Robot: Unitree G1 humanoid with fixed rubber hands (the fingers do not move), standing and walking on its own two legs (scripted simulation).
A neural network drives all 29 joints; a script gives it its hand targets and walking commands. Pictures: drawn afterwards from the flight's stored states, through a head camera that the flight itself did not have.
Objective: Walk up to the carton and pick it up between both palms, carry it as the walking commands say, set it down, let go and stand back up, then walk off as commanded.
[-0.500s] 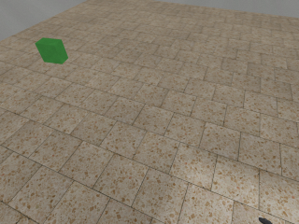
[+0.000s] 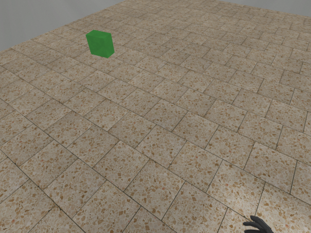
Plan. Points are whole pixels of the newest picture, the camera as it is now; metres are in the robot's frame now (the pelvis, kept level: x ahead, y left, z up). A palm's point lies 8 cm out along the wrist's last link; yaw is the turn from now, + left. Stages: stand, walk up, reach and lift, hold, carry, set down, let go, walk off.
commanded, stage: walk up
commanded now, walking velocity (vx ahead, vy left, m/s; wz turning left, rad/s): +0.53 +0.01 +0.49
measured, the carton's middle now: (100, 44) +2.33 +0.69 -0.65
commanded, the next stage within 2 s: none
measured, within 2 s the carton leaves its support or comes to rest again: neither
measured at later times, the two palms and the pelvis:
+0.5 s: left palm (81, 151) +0.42 +0.29 -0.11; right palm (237, 204) +0.24 -0.23 -0.14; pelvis +0.27 +0.03 -0.01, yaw +10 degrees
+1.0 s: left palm (71, 171) +0.35 +0.30 -0.11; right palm (170, 94) +0.74 -0.05 -0.12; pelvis +0.52 +0.10 +0.00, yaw +14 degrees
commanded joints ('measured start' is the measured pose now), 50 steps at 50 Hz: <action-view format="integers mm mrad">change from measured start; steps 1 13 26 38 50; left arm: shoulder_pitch -100 -231 135 85 188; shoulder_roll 180 -21 136 16 33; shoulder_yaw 33 -28 43 -12 -1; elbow -84 -189 -100 -53 -19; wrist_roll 6 -18 8 -25 -35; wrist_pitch -14 -13 -53 -69 -49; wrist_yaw -13 -52 -15 9 12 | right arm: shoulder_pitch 73 268 379 114 -141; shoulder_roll -73 -59 -7 26 39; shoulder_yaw -14 -26 -14 -20 -12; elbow -5 71 98 46 9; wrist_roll -14 -5 -7 -29 -22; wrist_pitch -34 -134 -112 -28 -74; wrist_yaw -31 -98 -109 -30 -35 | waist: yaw -70 -33 114 2 24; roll -155 115 -88 -156 -172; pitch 30 50 -242 52 81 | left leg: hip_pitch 252 336 -7 -172 111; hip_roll -73 145 -94 25 -50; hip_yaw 138 -250 -63 -53 115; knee -110 -600 243 361 -201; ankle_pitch -43 182 147 221 148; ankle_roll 28 187 73 12 58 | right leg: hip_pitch -259 -601 237 -122 -44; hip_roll -91 43 -116 -124 -80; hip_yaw -15 103 368 145 -21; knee -23 494 49 -140 -119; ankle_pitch -150 129 14 481 480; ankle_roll -161 -46 -145 -157 -189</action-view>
